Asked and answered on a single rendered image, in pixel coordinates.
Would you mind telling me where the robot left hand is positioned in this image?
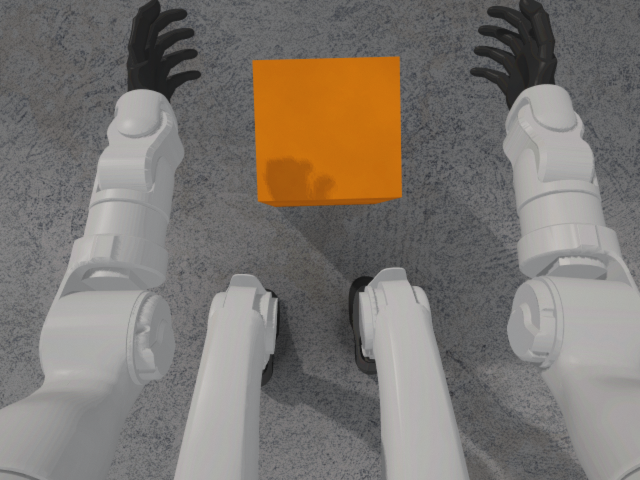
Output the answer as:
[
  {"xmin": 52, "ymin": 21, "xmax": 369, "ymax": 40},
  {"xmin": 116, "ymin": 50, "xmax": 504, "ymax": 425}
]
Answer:
[{"xmin": 126, "ymin": 0, "xmax": 201, "ymax": 103}]

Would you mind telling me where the robot left forearm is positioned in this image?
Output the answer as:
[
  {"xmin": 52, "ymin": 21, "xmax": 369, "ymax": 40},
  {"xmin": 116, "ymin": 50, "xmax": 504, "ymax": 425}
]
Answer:
[{"xmin": 39, "ymin": 89, "xmax": 184, "ymax": 376}]

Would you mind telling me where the robot right foot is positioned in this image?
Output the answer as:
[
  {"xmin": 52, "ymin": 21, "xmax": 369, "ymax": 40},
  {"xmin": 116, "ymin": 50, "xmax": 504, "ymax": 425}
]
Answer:
[{"xmin": 349, "ymin": 276, "xmax": 377, "ymax": 375}]

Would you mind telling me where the robot right upper arm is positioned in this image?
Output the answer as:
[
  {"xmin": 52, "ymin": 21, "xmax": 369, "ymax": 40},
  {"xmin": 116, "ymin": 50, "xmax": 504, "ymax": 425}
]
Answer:
[{"xmin": 507, "ymin": 275, "xmax": 640, "ymax": 480}]

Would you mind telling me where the robot left upper arm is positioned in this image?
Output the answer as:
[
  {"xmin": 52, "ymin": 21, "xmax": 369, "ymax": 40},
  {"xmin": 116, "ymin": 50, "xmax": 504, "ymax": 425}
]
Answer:
[{"xmin": 0, "ymin": 290, "xmax": 175, "ymax": 480}]

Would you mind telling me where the robot right forearm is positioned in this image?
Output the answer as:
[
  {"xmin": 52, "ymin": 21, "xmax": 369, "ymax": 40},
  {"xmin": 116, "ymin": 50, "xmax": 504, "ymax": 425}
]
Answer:
[{"xmin": 503, "ymin": 84, "xmax": 640, "ymax": 297}]

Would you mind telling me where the robot right hand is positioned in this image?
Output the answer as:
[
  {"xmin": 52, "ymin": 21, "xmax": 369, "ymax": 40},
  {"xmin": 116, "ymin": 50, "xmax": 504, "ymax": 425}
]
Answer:
[{"xmin": 470, "ymin": 0, "xmax": 557, "ymax": 110}]

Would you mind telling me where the carton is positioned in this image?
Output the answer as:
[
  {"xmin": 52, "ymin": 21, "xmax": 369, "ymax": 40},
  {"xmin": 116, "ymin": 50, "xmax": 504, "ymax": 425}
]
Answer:
[{"xmin": 252, "ymin": 57, "xmax": 402, "ymax": 207}]

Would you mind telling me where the right robot shin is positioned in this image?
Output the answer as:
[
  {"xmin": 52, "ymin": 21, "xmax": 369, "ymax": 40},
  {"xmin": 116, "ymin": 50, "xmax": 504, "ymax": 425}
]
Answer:
[{"xmin": 361, "ymin": 267, "xmax": 432, "ymax": 359}]

